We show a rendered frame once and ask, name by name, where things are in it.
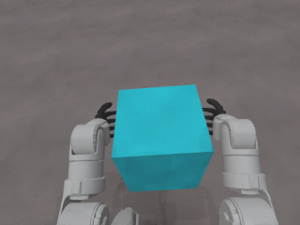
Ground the right robot forearm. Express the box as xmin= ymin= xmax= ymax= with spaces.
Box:
xmin=212 ymin=113 xmax=278 ymax=225

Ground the left robot thigh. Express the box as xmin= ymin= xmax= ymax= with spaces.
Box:
xmin=111 ymin=209 xmax=140 ymax=225

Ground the right robot hand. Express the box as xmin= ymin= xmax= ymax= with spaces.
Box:
xmin=202 ymin=98 xmax=226 ymax=136

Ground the carton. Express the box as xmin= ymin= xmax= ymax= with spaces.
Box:
xmin=112 ymin=84 xmax=215 ymax=192

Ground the right robot upper arm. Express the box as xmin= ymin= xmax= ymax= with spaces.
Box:
xmin=219 ymin=197 xmax=278 ymax=225

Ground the left robot upper arm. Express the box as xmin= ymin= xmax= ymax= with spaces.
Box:
xmin=57 ymin=202 xmax=111 ymax=225

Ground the left robot forearm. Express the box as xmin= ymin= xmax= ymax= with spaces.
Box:
xmin=56 ymin=118 xmax=111 ymax=225

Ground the left robot hand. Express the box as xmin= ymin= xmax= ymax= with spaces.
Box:
xmin=95 ymin=102 xmax=117 ymax=138

